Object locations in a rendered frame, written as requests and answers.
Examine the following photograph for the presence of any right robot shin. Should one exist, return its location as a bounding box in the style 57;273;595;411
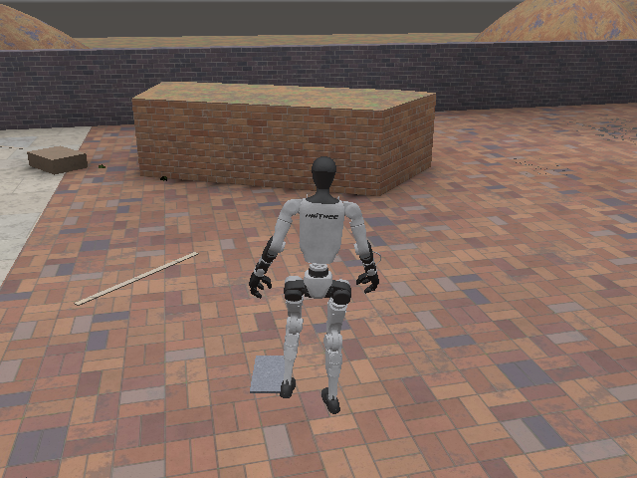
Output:
325;334;342;400

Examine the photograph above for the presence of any left robot forearm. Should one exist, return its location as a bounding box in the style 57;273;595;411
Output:
254;236;278;277

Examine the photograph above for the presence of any left robot upper arm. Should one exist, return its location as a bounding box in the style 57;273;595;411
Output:
269;199;302;253

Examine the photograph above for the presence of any left robot hand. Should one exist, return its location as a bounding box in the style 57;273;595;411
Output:
249;272;272;299

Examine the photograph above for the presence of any right robot hand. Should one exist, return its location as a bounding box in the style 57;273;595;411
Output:
356;272;379;294

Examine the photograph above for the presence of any right robot upper arm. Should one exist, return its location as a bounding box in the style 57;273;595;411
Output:
342;201;370;256

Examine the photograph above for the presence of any right robot forearm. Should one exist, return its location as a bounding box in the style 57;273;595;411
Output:
359;240;377;276

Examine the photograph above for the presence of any left robot foot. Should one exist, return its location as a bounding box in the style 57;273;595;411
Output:
280;377;296;398

